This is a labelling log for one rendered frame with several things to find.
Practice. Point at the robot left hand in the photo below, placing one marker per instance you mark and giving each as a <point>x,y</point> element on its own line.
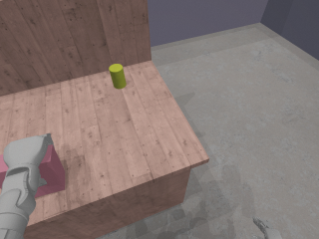
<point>30,150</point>

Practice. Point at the sponge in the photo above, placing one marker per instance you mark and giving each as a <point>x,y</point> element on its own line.
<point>50,168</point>

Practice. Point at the robot right hand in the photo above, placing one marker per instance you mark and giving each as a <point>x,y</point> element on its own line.
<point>266,228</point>

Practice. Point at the left robot forearm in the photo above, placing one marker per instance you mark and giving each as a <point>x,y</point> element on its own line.
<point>17,199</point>

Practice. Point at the table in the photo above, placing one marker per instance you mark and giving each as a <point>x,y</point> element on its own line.
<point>127,153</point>

